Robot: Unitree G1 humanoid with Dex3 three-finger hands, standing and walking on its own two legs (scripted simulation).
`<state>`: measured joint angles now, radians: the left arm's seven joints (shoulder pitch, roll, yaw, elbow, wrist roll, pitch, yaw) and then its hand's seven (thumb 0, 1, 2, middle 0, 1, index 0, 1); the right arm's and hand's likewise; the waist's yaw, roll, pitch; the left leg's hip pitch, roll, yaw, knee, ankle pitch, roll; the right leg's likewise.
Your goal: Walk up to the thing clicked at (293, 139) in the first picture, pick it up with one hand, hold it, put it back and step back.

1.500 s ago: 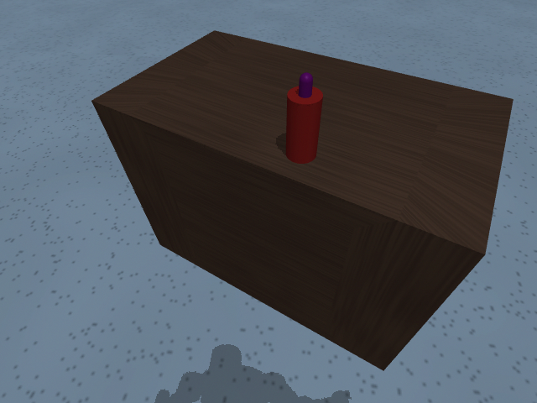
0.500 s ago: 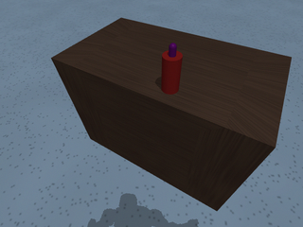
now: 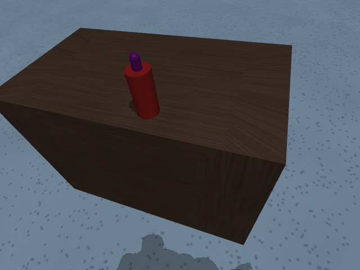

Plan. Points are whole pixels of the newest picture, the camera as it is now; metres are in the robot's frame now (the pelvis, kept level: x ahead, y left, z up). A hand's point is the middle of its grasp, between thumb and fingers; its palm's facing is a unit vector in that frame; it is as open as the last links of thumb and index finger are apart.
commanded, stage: walk up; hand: left
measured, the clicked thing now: (141, 85) +0.58 +0.15 +0.10
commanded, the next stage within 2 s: none
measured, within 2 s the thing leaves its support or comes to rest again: neither
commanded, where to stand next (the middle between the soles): +0.13 +0.06 m, yaw -17 degrees
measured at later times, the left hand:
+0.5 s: hand (85, 234) +0.24 +0.31 -0.14, palm faces -0.23 -0.87 -0.43, open 7.4 cm
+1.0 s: hand (95, 237) +0.24 +0.28 -0.15, palm faces -0.32 -0.87 -0.38, open 7.4 cm
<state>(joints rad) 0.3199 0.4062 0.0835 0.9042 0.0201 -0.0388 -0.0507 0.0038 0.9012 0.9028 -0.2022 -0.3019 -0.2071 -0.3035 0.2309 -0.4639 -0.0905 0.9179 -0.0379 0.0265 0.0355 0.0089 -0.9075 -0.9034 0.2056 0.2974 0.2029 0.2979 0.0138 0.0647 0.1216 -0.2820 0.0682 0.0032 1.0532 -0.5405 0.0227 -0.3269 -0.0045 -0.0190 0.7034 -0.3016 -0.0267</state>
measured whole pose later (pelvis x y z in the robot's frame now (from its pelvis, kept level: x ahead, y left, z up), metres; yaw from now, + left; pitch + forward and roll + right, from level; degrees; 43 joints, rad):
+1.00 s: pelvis +0.05 +0.06 -0.01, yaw -19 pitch -3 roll +0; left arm 0.18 0.40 0.05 0.88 0.01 0.00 -0.01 0.01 0.90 0.90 -0.20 -0.30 -0.21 -0.30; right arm 0.23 -0.39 -0.01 0.91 -0.02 -0.03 0.00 0.01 -0.90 -0.90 0.21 0.30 0.21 0.30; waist -0.01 -0.01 0.11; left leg -0.34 0.09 0.02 0.77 -0.37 -0.04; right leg -0.33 0.03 0.02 0.75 -0.36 -0.03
